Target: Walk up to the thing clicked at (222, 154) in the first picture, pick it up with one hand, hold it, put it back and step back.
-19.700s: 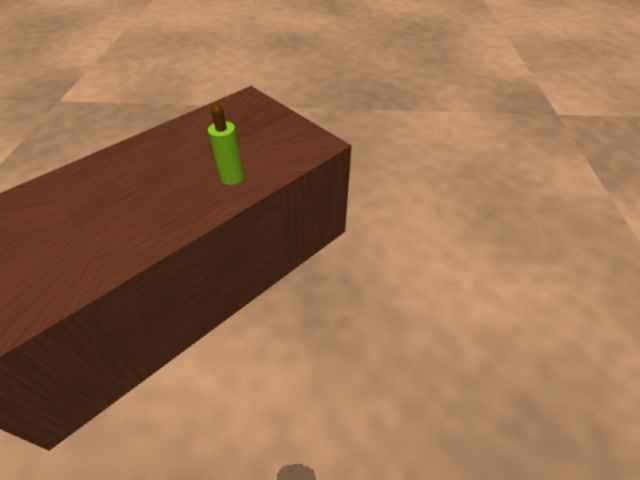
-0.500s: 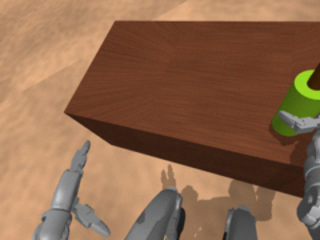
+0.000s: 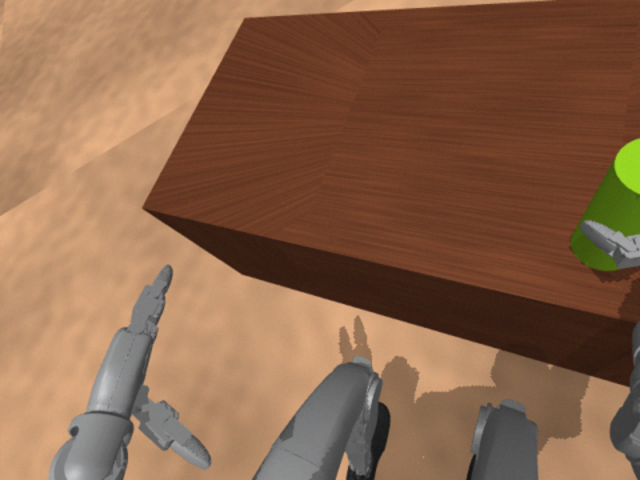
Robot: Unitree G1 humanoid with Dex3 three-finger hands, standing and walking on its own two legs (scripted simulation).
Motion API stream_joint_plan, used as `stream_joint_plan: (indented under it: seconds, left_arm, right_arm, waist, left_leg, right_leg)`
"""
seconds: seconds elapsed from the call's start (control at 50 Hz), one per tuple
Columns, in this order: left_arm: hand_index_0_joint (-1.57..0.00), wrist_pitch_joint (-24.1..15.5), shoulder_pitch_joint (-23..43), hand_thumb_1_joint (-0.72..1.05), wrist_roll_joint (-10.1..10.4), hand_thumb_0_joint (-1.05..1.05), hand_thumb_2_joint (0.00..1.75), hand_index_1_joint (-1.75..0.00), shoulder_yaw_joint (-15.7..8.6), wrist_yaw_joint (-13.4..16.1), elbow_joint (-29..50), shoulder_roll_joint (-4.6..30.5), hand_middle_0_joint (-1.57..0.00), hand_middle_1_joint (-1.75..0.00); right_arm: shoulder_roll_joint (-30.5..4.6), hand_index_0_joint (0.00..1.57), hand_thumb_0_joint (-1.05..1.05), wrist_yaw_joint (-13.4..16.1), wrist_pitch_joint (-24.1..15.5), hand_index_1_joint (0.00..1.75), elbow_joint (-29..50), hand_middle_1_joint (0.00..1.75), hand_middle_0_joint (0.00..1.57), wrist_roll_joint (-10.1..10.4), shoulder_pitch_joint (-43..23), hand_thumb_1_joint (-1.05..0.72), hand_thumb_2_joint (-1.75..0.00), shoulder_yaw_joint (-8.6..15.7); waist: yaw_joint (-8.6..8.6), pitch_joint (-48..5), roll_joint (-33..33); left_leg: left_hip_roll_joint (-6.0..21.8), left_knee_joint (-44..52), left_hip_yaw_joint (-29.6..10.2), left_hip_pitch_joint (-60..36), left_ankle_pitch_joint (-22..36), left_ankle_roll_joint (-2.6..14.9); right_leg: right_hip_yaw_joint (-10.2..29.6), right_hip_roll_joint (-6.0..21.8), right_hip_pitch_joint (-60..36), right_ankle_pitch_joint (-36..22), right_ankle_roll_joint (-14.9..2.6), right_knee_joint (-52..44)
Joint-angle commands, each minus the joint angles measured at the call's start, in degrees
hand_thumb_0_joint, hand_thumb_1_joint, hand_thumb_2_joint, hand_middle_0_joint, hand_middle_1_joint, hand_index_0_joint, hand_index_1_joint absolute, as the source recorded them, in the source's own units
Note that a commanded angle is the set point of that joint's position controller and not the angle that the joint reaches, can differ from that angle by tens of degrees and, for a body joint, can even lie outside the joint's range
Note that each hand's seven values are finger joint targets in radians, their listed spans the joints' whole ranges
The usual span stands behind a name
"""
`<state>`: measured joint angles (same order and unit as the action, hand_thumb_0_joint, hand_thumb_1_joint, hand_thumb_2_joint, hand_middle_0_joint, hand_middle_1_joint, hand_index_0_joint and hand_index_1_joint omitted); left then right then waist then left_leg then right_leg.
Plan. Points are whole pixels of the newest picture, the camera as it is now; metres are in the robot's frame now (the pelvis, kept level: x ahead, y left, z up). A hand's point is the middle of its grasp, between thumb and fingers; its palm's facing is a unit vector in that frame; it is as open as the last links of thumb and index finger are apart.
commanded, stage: loosen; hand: right
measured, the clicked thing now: (639, 196) +0.49 -0.21 -0.03
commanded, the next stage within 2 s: open in 0.14 s
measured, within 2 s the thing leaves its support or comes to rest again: rests again in 1.02 s
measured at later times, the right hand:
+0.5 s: hand out of the picture +0.51 -0.22 -0.03, palm faces +0.21 +0.98 +0.03, open 11.6 cm
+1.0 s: hand out of the picture +0.51 -0.27 +0.00, palm faces +0.25 +0.97 +0.00, open 16.2 cm
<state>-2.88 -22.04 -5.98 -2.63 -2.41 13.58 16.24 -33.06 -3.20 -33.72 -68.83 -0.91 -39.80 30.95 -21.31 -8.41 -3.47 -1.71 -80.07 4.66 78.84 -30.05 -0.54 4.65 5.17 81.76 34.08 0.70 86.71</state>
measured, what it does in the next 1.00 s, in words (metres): stands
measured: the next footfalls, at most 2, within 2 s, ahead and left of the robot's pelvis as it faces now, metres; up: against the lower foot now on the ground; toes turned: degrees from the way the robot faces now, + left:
none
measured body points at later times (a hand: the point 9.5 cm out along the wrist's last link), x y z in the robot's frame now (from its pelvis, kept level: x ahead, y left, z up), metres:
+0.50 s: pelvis -0.01 +0.00 -0.01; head +0.17 -0.09 +0.40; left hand +0.17 +0.26 +0.09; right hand +0.50 -0.27 -0.03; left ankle +0.07 +0.13 -0.57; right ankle +0.04 -0.12 -0.57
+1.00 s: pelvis -0.01 +0.00 +0.00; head +0.16 -0.09 +0.41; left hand +0.16 +0.26 +0.08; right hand +0.49 -0.32 +0.00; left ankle +0.07 +0.13 -0.57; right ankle +0.04 -0.12 -0.57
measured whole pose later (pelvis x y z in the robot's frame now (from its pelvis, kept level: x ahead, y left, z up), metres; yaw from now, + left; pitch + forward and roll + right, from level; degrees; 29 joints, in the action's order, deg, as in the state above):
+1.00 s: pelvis -0.01 +0.00 +0.00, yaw +0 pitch +29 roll +6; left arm -3.0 -25.9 -4.3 -3.4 -1.5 14.4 16.0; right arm -39.2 -7.4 -28.2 -64.8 -1.3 -45.0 34.9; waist -20.0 -8.5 -2.6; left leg -1.6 -79.5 4.7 79.1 -29.1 -0.6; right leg 4.8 4.9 82.1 33.0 0.8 86.1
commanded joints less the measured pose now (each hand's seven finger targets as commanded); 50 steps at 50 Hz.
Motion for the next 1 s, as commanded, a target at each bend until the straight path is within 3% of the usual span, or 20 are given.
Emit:
stream_joint_plan:
  seconds: [0.0,0.04,0.16,0.2,0.22,0.24,0.36,0.42,0.46,0.52,0.64,0.66,0.68,0.72,0.74,0.78,0.84,0.9,0.94,0.98]
  left_arm:
    - [-0.06,-2.9,-1.8,-0.54,0.1,0.0,0.03,-0.04,-8.5,1.4,10.6,11.2,-0.06,-0.04]
    - [-0.07,-3.1,-1.6,-0.49,0.2,0.0,0.01,-0.03,-10.0,1.6,12.2,12.6,-0.05,-0.05]
    - [-0.07,-3.2,-3.5,-0.5,0.3,0.0,0.02,-0.04,-9.2,1.4,12.2,11.4,-0.05,-0.05]
    - [-0.07,-3.2,-4.5,-0.5,0.4,0.0,0.02,-0.04,-9.0,1.5,11.4,11.2,-0.05,-0.05]
    - [-0.06,-3.2,-3.9,-0.52,0.4,0.0,0.03,-0.04,-8.9,1.4,11.8,11.1,-0.05,-0.05]
    - [-0.07,-3.3,-3.5,-0.51,0.4,0.0,0.02,-0.04,-9.2,1.4,12.6,11.4,-0.05,-0.05]
    - [-0.06,-3.0,-4.5,-0.52,0.5,0.0,0.04,-0.04,-9.7,1.2,13.0,11.0,-0.05,-0.05]
    - [-0.06,-3.0,-5.5,-0.53,0.8,0.0,0.04,-0.05,-10.3,1.0,14.4,11.2,-0.05,-0.05]
    - [-0.06,-3.0,-6.4,-0.53,0.8,0.0,0.04,-0.05,-10.0,0.8,14.1,10.9,-0.05,-0.05]
    - [-0.06,-3.3,-6.1,-0.54,0.9,0.0,0.05,-0.05,-10.4,0.7,15.4,11.0,-0.05,-0.05]
    - [-0.05,-3.4,-6.0,-0.54,1.2,0.0,0.05,-0.05,-10.7,0.8,15.9,11.0,-0.05,-0.05]
    - [-0.06,-3.3,-6.0,-0.52,1.3,0.0,0.03,-0.05,-11.0,0.9,15.8,11.2,-0.06,-0.05]
    - [-0.06,-3.4,-5.4,-0.52,1.3,0.0,0.03,-0.05,-11.9,1.0,16.4,12.0,-0.06,-0.05]
    - [-0.06,-3.4,-5.2,-0.52,1.4,0.0,0.03,-0.05,-13.8,1.5,18.9,14.5,-0.06,-0.05]
    - [-0.06,-3.3,-5.6,-0.52,1.4,0.0,0.03,-0.05,-13.8,1.5,18.8,14.7,-0.06,-0.05]
    - [-0.06,-3.0,-7.6,-0.52,1.6,0.0,0.03,-0.05,-11.7,1.5,15.2,12.1,-0.05,-0.05]
    - [-0.05,-3.1,-7.5,-0.53,1.7,0.0,0.03,-0.04,-9.8,1.7,13.0,10.6,-0.05,-0.04]
    - [-0.05,-2.8,-8.2,-0.53,1.5,0.0,0.04,-0.05,-6.8,1.9,8.6,8.2,-0.06,-0.05]
    - [-0.06,-2.8,-5.5,-0.54,1.8,0.0,0.04,-0.05,-7.4,2.4,8.6,9.6,-0.06,-0.05]
    - [-0.06,-2.6,-3.6,-0.54,1.8,0.0,0.04,-0.05,-8.1,2.8,8.3,10.6,-0.06,-0.05]
  right_arm:
    - [-13.4,1.35,0.0,-0.2,-7.3,1.47,16.1,1.47,1.29,1.5,-29.1,-0.01,-1.33,0.3]
    - [-16.0,1.26,0.0,-0.2,-7.5,1.31,18.3,1.31,1.21,1.2,-30.0,0.07,-1.17,1.1]
    - [-14.6,1.12,0.0,-0.3,-6.7,0.98,17.0,0.98,1.09,1.3,-30.0,0.28,-0.72,0.8]
    - [-13.9,1.09,0.0,-0.6,-6.5,0.88,16.0,0.88,1.07,1.3,-29.6,0.33,-0.59,0.4]
    - [-14.9,1.01,0.0,-0.5,-6.6,0.88,17.0,0.88,0.99,1.1,-30.2,0.37,-0.64,0.8]
    - [-14.1,1.06,0.0,-0.6,-6.4,0.81,15.9,0.81,1.04,0.9,-29.7,0.39,-0.56,0.4]
    - [-12.8,0.86,0.0,-0.8,-4.7,0.67,10.7,0.67,0.83,-0.3,-27.6,0.47,-0.42,0.1]
    - [-12.0,0.81,0.0,-1.0,-3.8,0.61,9.1,0.61,0.79,-0.5,-26.8,0.46,-0.37,0.3]
    - [-11.3,0.75,0.0,-1.2,-3.4,0.56,8.1,0.55,0.73,-0.5,-26.0,0.46,-0.33,0.5]
    - [-13.3,0.64,0.0,-1.1,-3.1,0.47,9.3,0.47,0.62,-0.8,-26.5,0.47,-0.28,1.6]
    - [-12.9,0.42,0.0,-1.1,-2.6,0.31,9.8,0.31,0.41,-1.0,-26.7,0.46,-0.19,1.4]
    - [-12.6,0.35,0.0,-1.0,-2.4,0.33,8.1,0.33,0.33,-1.2,-26.4,0.4,-0.27,0.9]
    - [-12.9,0.33,0.0,-1.0,-2.4,0.33,9.2,0.33,0.31,-1.1,-26.7,0.38,-0.29,1.0]
    - [-18.5,0.32,0.0,-0.8,-2.8,0.33,14.5,0.33,0.31,-1.4,-29.6,0.35,-0.3,3.2]
    - [-19.1,0.3,0.0,-0.8,-2.5,0.31,13.7,0.31,0.29,-1.4,-28.1,0.35,-0.29,3.3]
    - [-18.6,0.26,0.0,-1.5,-2.0,0.27,15.2,0.27,0.26,-0.8,-28.3,0.35,-0.25,3.4]
    - [-24.6,0.16,0.0,-1.8,-1.4,0.16,19.6,0.16,0.17,-0.4,-30.7,0.42,-0.14,5.4]
    - [-23.6,0.08,0.0,-3.7,0.1,0.06,18.8,0.06,0.09,0.2,-29.6,0.43,-0.05,4.2]
    - [-25.4,0.07,0.0,-4.3,1.4,0.05,19.1,0.05,0.08,0.7,-29.0,0.45,-0.04,5.1]
    - [-23.9,0.07,0.0,-5.4,3.0,0.05,18.9,0.05,0.07,1.0,-30.5,0.47,-0.04,3.8]
  waist:
    - [0.7,-32.1,26.0]
    - [1.28,-35.4,27.2]
    - [1.17,-33.8,25.1]
    - [0.92,-33.6,26.1]
    - [1.41,-35.1,26.8]
    - [1.02,-35.0,26.5]
    - [0.46,-29.8,24.2]
    - [-0.11,-28.7,21.7]
    - [-0.2,-28.2,21.1]
    - [0.84,-30.9,21.3]
    - [0.51,-28.9,20.5]
    - [0.29,-28.0,20.3]
    - [0.12,-28.6,20.6]
    - [0.07,-33.4,21.4]
    - [0.72,-33.6,21.9]
    - [1.73,-31.2,24.3]
    - [4.09,-33.7,27.3]
    - [4.37,-32.6,27.8]
    - [5.09,-33.3,27.5]
    - [4.66,-35.2,27.3]
  left_leg:
    - [-1.9,7.5,-1.2,-11.2,11.8,2.88]
    - [-1.7,7.2,-1.6,-12.3,12.4,2.79]
    - [-1.7,7.7,-2.0,-13.1,12.8,2.55]
    - [-1.7,6.3,-1.2,-11.7,13.8,2.74]
    - [-1.8,6.0,-1.1,-11.5,14.4,2.75]
    - [-1.9,5.8,-0.9,-11.2,14.6,2.8]
    - [-1.7,6.5,-1.4,-10.2,11.6,2.7]
    - [-1.5,6.9,-1.6,-11.1,10.2,2.47]
    - [-1.7,5.8,-1.0,-10.2,11.2,2.55]
    - [-1.7,5.5,-1.0,-11.3,12.9,2.46]
    - [-1.6,5.5,-1.0,-10.7,9.6,2.47]
    - [-1.6,5.3,-0.9,-9.4,8.3,2.55]
    - [-1.7,5.6,-1.1,-9.7,8.7,2.5]
    - [-1.5,6.0,-1.5,-12.5,9.7,2.25]
    - [-1.5,6.2,-1.5,-13.4,9.7,2.34]
    - [-1.6,6.7,-1.2,-11.8,9.4,2.5]
    - [-1.4,8.2,-2.3,-14.3,10.6,2.45]
    - [-1.3,9.3,-2.8,-15.3,12.4,2.34]
    - [-1.2,9.8,-2.6,-16.7,13.2,2.49]
    - [-1.3,10.9,-2.1,-17.0,14.0,2.56]
  right_leg:
    - [0.9,-1.8,-30.7,-17.6,-0.36,-11.1]
    - [0.9,-1.8,-32.4,-18.3,-0.34,-10.4]
    - [0.7,-2.2,-29.2,-17.1,-0.75,-9.9]
    - [0.9,-2.0,-30.5,-20.2,-0.34,-9.7]
    - [1.0,-2.0,-31.4,-21.5,-0.32,-9.5]
    - [1.1,-1.9,-31.7,-22.5,-0.36,-9.3]
    - [0.8,-2.0,-26.3,-16.1,-0.52,-10.2]
    - [0.5,-2.3,-23.4,-12.4,-0.64,-10.3]
    - [0.7,-2.2,-23.1,-13.9,-0.62,-10.3]
    - [0.6,-2.3,-23.6,-16.2,-0.88,-9.4]
    - [0.6,-2.3,-20.9,-11.0,-0.8,-10.3]
    - [0.6,-2.4,-20.4,-9.6,-0.72,-10.6]
    - [0.6,-2.3,-21.0,-9.9,-0.82,-10.4]
    - [0.5,-2.3,-23.5,-10.9,-0.78,-10.0]
    - [0.4,-2.3,-23.9,-11.0,-0.74,-10.5]
    - [0.3,-2.3,-25.6,-11.8,-0.38,-11.5]
    - [-0.4,-2.4,-27.7,-13.5,-0.33,-11.9]
    - [-0.8,-2.5,-27.9,-15.5,-0.35,-11.9]
    - [-0.7,-2.5,-29.2,-16.8,-0.14,-13.0]
    - [-0.3,-2.3,-32.5,-18.3,-0.23,-14.1]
